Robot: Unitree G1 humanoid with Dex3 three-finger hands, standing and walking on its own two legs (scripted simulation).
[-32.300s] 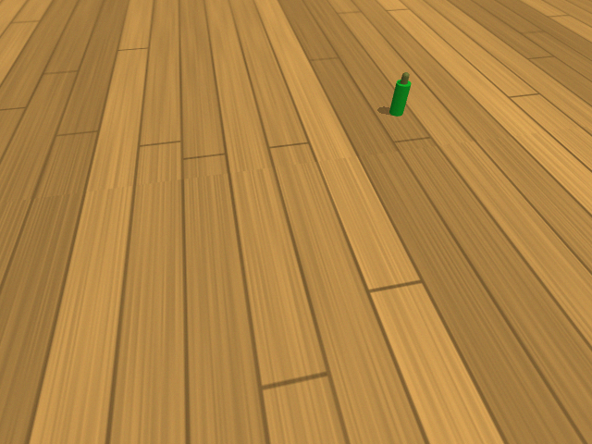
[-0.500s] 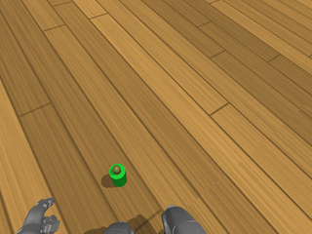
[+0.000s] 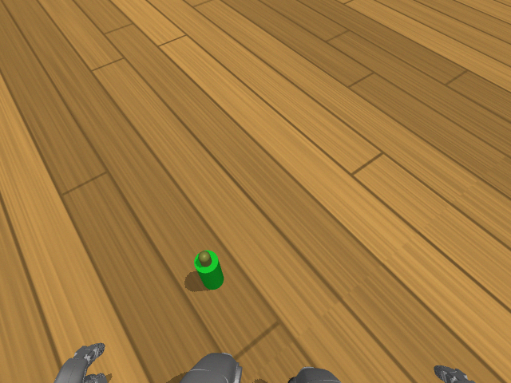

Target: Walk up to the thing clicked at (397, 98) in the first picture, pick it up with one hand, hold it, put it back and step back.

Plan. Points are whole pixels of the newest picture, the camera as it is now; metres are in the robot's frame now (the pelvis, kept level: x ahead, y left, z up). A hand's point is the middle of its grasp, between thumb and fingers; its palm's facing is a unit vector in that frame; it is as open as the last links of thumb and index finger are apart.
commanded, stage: step back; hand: left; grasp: from the side
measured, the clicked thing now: (208, 268) +0.50 +0.20 -0.63
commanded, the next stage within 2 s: none
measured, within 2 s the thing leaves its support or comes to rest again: neither
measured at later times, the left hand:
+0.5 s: hand out of the picture -0.06 +0.25 -0.16, palm faces -0.03 -0.91 -0.40, open 7.4 cm
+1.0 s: hand out of the picture -0.20 +0.24 -0.15, palm faces +0.03 -0.93 -0.38, open 7.4 cm
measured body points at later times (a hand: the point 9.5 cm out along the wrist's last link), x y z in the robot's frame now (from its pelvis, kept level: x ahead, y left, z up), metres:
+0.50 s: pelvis -0.15 -0.03 -0.02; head -0.09 -0.03 +0.43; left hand -0.05 +0.29 -0.13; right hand -0.02 -0.35 -0.12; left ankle -0.05 +0.12 -0.73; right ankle -0.16 -0.16 -0.73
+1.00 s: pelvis -0.31 -0.04 +0.00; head -0.26 -0.02 +0.44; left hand -0.21 +0.29 -0.12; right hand -0.21 -0.34 -0.11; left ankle -0.25 +0.08 -0.73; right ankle -0.33 -0.18 -0.65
